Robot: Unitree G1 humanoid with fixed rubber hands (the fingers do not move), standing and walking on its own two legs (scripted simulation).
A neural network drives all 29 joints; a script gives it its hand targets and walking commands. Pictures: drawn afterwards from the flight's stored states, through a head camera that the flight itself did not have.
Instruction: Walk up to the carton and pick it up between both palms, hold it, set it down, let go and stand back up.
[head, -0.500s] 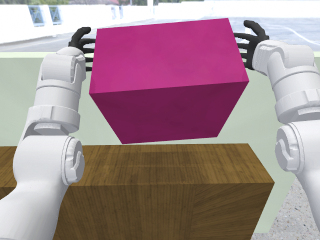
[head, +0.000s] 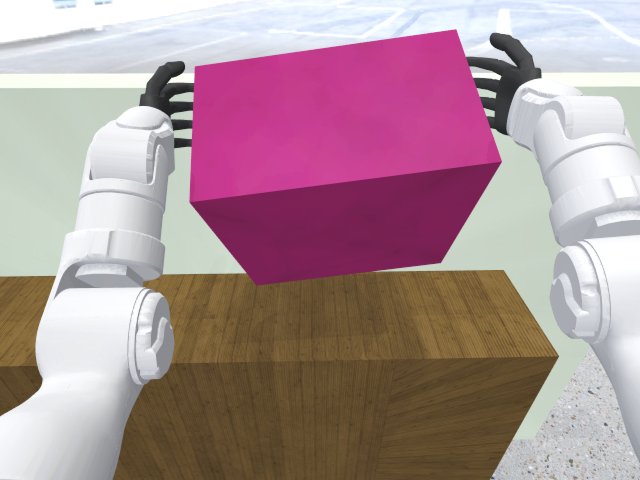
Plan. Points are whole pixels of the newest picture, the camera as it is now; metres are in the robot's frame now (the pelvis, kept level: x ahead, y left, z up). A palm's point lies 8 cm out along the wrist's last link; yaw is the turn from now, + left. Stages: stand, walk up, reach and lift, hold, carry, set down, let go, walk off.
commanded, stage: set down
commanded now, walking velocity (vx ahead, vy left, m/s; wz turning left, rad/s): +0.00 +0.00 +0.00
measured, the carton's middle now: (338, 180) +0.45 +0.00 +0.24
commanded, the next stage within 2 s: none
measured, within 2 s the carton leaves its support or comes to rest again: neither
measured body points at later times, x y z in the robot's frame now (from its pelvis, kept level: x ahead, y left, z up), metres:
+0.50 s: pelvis +0.01 +0.00 +0.00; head -0.07 +0.01 +0.45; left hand +0.41 +0.20 +0.30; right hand +0.42 -0.19 +0.34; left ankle +0.04 +0.11 -0.74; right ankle +0.04 -0.12 -0.74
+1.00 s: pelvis +0.01 +0.00 +0.00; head -0.05 +0.01 +0.45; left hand +0.42 +0.20 +0.26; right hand +0.43 -0.20 +0.31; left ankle +0.04 +0.11 -0.74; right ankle +0.04 -0.12 -0.74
